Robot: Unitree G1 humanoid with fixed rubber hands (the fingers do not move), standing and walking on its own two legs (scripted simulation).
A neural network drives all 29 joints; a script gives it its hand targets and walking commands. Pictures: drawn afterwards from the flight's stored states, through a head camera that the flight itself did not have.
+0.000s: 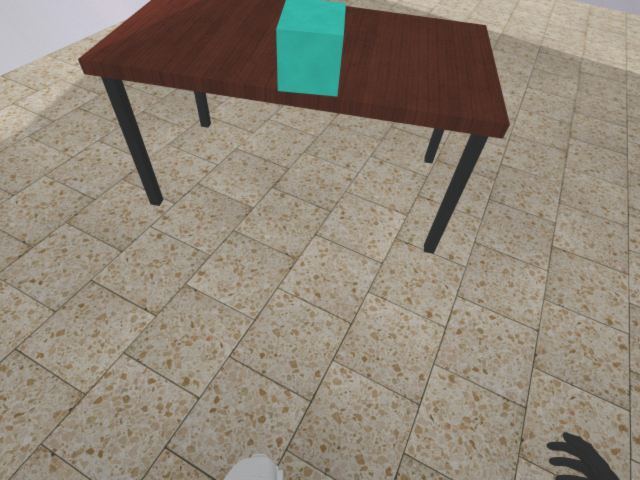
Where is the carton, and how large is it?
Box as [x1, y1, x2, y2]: [276, 0, 345, 95]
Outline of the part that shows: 286,0 276,28 278,90 337,95 345,3 320,0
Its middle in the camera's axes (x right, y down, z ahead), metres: -0.03 -0.57 +1.12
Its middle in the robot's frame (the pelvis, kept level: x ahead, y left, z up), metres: +1.20 +0.10 -0.04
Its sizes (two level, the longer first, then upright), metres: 0.218 0.171 0.167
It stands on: a table, 0.63 m high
